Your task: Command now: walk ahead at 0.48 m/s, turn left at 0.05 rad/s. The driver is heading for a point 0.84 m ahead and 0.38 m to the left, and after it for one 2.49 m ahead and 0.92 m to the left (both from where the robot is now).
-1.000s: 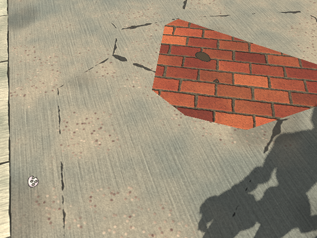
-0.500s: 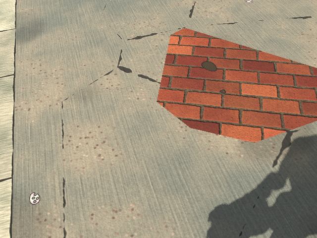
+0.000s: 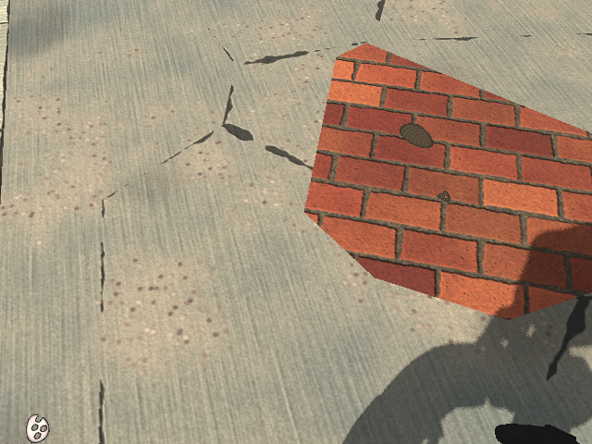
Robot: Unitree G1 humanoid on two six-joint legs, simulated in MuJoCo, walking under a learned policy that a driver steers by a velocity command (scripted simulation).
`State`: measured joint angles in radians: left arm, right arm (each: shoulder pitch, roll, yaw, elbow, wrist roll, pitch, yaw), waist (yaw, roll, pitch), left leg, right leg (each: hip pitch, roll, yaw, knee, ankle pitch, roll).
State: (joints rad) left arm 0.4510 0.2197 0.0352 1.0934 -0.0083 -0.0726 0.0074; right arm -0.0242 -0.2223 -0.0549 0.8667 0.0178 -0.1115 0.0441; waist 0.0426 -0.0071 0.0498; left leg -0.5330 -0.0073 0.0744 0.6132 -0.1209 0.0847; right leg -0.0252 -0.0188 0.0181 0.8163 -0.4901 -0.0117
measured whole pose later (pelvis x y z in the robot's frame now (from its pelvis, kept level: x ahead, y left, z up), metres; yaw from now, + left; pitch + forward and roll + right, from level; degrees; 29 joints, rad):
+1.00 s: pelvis +0.52 +0.08 +0.01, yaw +31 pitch +2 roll -2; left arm 0.33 0.29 0.08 0.94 -0.02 -0.06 0.02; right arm 0.04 -0.26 -0.06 0.67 0.03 -0.03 0.06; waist 0.07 0.03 0.04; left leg -0.53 0.03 0.07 0.60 -0.14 0.12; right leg 0.08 -0.08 -0.29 0.40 -0.45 0.07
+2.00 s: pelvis +0.81 +0.30 +0.03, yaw +37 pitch +1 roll -1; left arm 0.18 0.33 0.09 0.72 -0.02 0.02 0.01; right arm 0.18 -0.26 -0.06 0.67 -0.03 -0.01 -0.03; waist 0.02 -0.04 0.03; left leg -0.29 0.00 -0.02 0.49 -0.23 0.01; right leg -0.51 0.09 0.10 0.91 -0.45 0.02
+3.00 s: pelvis +0.82 +0.29 +0.03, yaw +4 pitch +1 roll -1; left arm 0.18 0.35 0.09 0.65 -0.01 0.06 0.02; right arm 0.17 -0.25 -0.06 0.69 -0.01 -0.01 -0.02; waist -0.01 -0.04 0.05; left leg -0.24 0.01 -0.02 0.46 -0.23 0.01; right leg -0.45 0.06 0.12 1.01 -0.46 0.09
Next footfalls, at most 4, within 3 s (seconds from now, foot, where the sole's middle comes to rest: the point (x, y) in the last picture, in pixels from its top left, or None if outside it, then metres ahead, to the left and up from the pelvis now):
0.48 right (369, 438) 0.46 -0.11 -0.75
1.00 left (213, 360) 0.62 0.25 -0.75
1.50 right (215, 238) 0.96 0.28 -0.75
1.90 left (148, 293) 0.78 0.43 -0.75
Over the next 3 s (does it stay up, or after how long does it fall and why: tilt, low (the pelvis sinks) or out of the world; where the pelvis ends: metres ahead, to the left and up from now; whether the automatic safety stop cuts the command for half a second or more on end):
stays up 0.82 0.29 0.03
